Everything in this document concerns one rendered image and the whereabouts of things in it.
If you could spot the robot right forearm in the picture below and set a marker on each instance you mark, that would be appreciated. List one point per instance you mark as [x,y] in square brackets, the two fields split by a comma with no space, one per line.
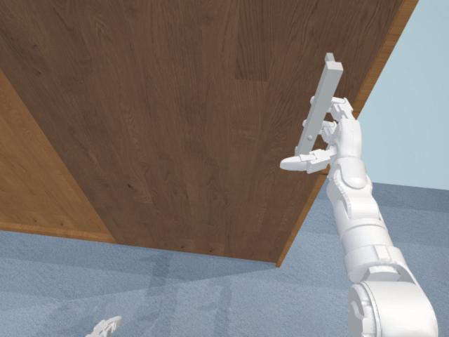
[369,252]

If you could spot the right robot hand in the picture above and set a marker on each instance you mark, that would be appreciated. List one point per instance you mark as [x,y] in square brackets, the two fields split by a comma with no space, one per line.
[346,136]

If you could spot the handle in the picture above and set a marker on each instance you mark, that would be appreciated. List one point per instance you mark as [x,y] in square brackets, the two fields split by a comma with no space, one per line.
[329,80]

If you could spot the wardrobe door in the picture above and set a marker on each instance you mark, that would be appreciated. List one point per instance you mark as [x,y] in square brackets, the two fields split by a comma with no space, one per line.
[36,187]
[173,116]

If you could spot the left robot hand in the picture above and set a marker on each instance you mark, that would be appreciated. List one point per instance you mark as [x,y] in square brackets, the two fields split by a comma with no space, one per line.
[106,328]

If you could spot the robot right upper arm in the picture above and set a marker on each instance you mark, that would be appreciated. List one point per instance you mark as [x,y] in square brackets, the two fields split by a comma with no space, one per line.
[389,309]

